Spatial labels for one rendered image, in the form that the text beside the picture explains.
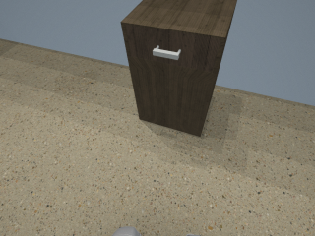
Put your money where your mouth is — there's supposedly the handle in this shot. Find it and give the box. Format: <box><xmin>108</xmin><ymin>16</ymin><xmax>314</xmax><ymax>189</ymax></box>
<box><xmin>153</xmin><ymin>45</ymin><xmax>181</xmax><ymax>60</ymax></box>

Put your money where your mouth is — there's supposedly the cabinet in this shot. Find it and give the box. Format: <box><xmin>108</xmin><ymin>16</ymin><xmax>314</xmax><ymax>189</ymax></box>
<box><xmin>120</xmin><ymin>0</ymin><xmax>237</xmax><ymax>137</ymax></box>

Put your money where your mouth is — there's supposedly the left robot thigh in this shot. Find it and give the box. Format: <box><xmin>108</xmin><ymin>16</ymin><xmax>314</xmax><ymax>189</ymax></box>
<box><xmin>112</xmin><ymin>226</ymin><xmax>142</xmax><ymax>236</ymax></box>

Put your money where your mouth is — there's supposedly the drawer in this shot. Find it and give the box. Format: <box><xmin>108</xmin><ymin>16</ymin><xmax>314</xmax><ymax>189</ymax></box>
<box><xmin>125</xmin><ymin>25</ymin><xmax>221</xmax><ymax>72</ymax></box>

